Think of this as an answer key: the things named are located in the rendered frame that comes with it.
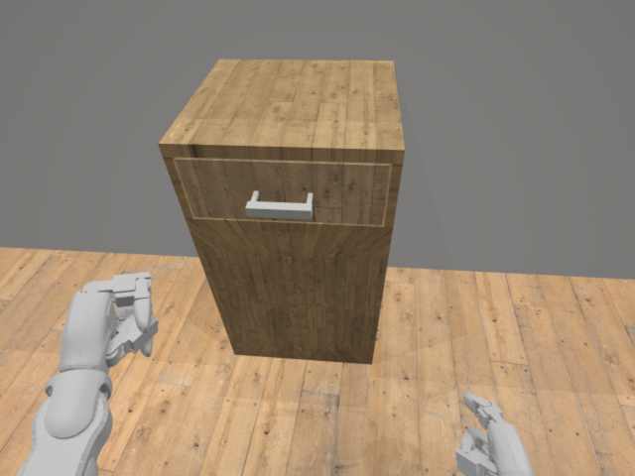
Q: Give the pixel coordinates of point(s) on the cabinet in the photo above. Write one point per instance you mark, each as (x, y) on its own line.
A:
(291, 289)

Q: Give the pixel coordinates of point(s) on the drawer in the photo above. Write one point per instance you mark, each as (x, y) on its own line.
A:
(351, 193)

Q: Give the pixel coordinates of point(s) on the robot left forearm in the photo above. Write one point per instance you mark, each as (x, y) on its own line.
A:
(70, 428)

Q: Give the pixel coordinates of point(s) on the left robot hand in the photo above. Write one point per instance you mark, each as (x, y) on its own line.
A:
(92, 319)

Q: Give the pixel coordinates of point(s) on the right robot hand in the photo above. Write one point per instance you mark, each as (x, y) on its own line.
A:
(500, 451)

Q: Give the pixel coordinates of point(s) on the handle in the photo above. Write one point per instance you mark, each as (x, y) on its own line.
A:
(256, 208)

